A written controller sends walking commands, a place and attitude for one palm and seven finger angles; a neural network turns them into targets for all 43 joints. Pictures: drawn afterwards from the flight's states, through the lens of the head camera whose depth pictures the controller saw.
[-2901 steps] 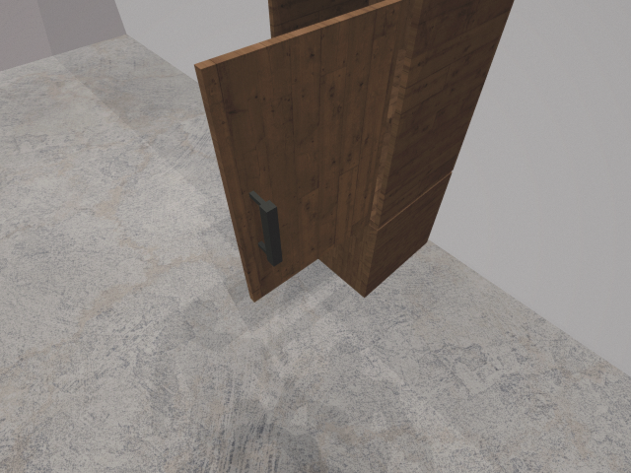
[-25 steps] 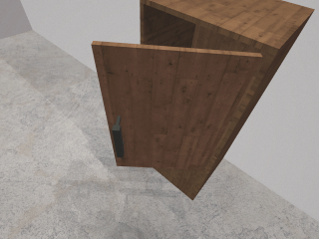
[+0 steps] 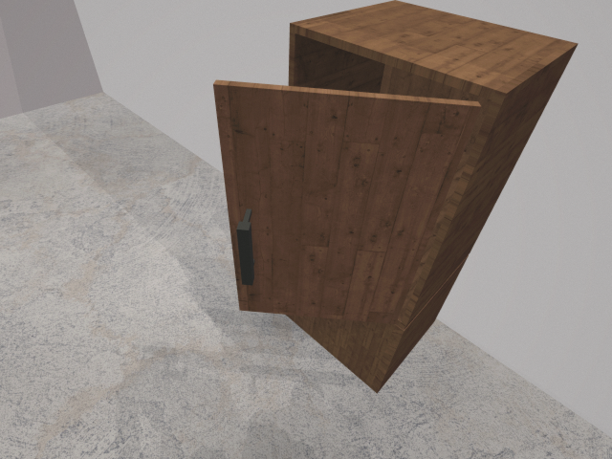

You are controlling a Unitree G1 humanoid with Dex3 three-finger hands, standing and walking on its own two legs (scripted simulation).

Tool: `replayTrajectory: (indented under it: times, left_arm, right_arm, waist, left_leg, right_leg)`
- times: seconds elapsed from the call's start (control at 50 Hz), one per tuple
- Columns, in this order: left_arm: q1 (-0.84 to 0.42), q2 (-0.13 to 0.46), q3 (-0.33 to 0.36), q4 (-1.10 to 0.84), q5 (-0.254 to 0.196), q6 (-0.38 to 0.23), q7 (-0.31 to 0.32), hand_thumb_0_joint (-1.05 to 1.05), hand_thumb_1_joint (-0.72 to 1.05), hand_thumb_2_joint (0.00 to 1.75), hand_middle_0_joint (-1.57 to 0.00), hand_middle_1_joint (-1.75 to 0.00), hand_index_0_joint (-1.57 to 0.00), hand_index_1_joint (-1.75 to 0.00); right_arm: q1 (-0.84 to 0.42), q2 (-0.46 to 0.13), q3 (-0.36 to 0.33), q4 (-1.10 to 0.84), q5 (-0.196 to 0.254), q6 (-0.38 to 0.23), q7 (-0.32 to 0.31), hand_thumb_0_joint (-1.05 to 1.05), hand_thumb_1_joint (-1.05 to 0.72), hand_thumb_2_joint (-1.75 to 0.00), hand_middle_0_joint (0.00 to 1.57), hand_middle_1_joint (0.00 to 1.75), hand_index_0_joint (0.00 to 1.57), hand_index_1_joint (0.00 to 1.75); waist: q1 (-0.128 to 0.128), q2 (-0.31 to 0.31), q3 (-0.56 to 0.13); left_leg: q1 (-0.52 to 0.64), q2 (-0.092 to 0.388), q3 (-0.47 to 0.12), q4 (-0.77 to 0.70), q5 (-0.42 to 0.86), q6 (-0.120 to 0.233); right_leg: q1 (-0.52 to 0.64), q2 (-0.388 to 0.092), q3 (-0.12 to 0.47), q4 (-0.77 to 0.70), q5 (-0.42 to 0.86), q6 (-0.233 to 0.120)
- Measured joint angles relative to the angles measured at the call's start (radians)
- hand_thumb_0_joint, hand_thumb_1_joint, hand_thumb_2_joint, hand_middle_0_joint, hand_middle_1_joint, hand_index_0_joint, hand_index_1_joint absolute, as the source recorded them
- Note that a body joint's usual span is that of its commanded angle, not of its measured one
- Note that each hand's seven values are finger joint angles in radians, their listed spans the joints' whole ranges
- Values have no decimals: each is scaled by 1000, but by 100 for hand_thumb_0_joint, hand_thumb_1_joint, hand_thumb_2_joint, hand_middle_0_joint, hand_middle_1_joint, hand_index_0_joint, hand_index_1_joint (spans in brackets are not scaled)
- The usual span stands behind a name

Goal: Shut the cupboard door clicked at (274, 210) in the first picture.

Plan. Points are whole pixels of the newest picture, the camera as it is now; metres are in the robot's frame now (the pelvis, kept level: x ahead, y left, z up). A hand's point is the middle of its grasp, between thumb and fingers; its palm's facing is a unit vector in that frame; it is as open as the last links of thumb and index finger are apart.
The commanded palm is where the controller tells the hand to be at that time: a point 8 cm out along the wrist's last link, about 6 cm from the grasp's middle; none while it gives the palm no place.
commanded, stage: come to a stop and stand still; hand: left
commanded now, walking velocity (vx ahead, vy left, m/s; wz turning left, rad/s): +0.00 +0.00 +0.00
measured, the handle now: (248, 247) +0.54 +0.15 -0.07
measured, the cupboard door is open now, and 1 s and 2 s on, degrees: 39 39 39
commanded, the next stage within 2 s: look again from close up in 0.88 s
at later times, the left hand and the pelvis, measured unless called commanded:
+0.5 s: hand out of the picture -0.10 +0.19 -0.19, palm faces +0.06 -0.99 -0.12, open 7.4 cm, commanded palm none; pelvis -0.08 +0.04 +0.00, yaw -1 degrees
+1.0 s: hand out of the picture -0.10 +0.19 -0.18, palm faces -0.03 -0.99 -0.11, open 7.4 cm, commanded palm none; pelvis -0.10 +0.04 +0.00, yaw -4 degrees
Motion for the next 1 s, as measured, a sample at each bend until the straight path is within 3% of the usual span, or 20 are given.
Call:
replayTrajectory:
  times: [0.08,0.14,0.2,0.24,0.26,0.3,0.34,0.36,0.4,0.44,0.48,0.56,0.68,0.76,0.84,1.0]
  left_arm:
    - [-2,-4,11,-4,1,14,-3,1,91,90,-20,-30,-20,-30]
    - [-3,-10,25,-20,2,21,-2,1,91,90,-20,-30,-20,-30]
    - [21,-16,34,-34,3,14,1,1,91,90,-20,-30,-20,-30]
    - [41,-22,32,-31,5,5,7,0,91,90,-20,-29,-20,-30]
    - [48,-26,29,-24,6,6,9,0,91,90,-20,-29,-19,-30]
    - [57,-28,24,-5,4,14,15,0,91,90,-20,-29,-19,-30]
    - [51,-20,23,12,6,18,17,1,91,90,-20,-30,-20,-30]
    - [43,-14,23,13,7,17,18,1,91,90,-20,-30,-20,-30]
    - [24,-1,22,-1,7,10,18,1,90,90,-20,-30,-20,-30]
    - [-17,8,22,-15,2,2,15,1,90,90,-20,-30,-20,-30]
    - [-62,21,24,-22,-3,-1,11,1,91,90,-20,-30,-20,-30]
    - [-112,37,25,-35,1,4,3,1,91,90,-20,-29,-20,-30]
    - [-128,44,32,-37,3,6,-12,1,91,90,-20,-29,-19,-30]
    - [-140,37,32,-26,-3,1,-13,1,92,90,-20,-29,-19,-30]
    - [-149,27,26,-12,-9,-12,-8,1,92,90,-20,-29,-19,-30]
    - [-104,-12,1,20,-14,-24,-1,1,92,90,-20,-29,-19,-30]
  right_arm:
    - [7,16,-3,6,-2,8,-1,0,-91,-90,20,30,20,30]
    - [6,23,-7,16,-2,21,-1,0,-91,-90,20,30,20,30]
    - [-3,25,-10,30,-6,34,0,0,-91,-90,20,30,20,30]
    - [-20,29,-13,29,1,41,-1,1,-91,-90,20,30,20,30]
    - [-29,31,-18,26,3,48,-3,1,-91,-90,20,30,20,30]
    - [-31,31,-30,17,5,50,1,1,-93,-90,20,30,20,30]
    - [-18,33,-33,4,7,31,9,1,-93,-90,20,30,20,30]
    - [-8,36,-31,-2,9,18,9,1,-93,-90,20,30,20,30]
    - [11,42,-22,-8,12,-5,4,1,-93,-90,20,30,20,30]
    - [17,47,-12,4,12,-24,-7,0,-92,-90,20,30,20,30]
    - [18,66,2,28,7,-28,-14,0,-92,-90,20,30,20,30]
    - [49,92,19,60,4,-27,-17,0,-92,-90,20,30,20,30]
    - [72,111,19,80,-7,-30,-17,0,-91,-90,20,30,20,30]
    - [81,106,17,88,-6,-40,-21,0,-91,-90,20,30,20,30]
    - [82,96,19,112,1,-37,-23,0,-91,-90,20,30,20,30]
    - [57,83,28,131,9,-36,-21,0,-91,-90,20,30,20,30]
  waist:
    - [-2,-11,9]
    - [5,-6,22]
    - [19,2,21]
    - [30,0,20]
    - [28,4,20]
    - [21,2,7]
    - [11,-13,-9]
    - [9,-24,-15]
    - [13,-43,-16]
    - [10,-51,1]
    - [16,-79,26]
    - [8,-79,24]
    - [-16,-71,5]
    - [-35,-59,12]
    - [-40,-34,37]
    - [-25,-32,53]
  left_leg:
    - [-27,1,-4,18,-12,0]
    - [-37,5,6,6,65,28]
    - [-41,2,13,-9,134,40]
    - [-61,-8,17,11,86,16]
    - [-80,-12,3,60,29,-16]
    - [-131,-18,-34,271,-21,-50]
    - [-124,-8,-50,398,-45,-60]
    - [-89,2,-50,379,-65,-61]
    - [27,22,-50,189,-73,-58]
    - [91,22,-56,40,-104,-34]
    - [93,1,-36,26,-59,-7]
    - [99,-11,-28,-17,1,12]
    - [89,-10,2,-64,31,23]
    - [77,-6,18,-82,48,21]
    - [72,10,11,-65,43,11]
    - [79,15,7,-48,28,5]
  right_leg:
    - [-30,8,7,29,-39,-7]
    - [-72,15,-11,180,-81,-16]
    - [-4,20,-56,186,-121,-33]
    - [44,21,-51,67,-65,-41]
    - [43,20,-55,50,-17,-41]
    - [41,16,-59,16,38,-37]
    - [36,11,-52,-18,74,-25]
    - [30,7,-45,-28,86,-18]
    - [4,3,-27,-19,96,-6]
    - [-32,-3,-23,18,92,13]
    - [-32,-17,2,14,92,13]
    - [-10,-16,19,36,28,-3]
    - [39,-1,-9,96,-89,-29]
    - [102,1,-24,-26,-61,-41]
    - [130,12,-38,-87,26,-7]
    - [142,16,-41,-79,6,-5]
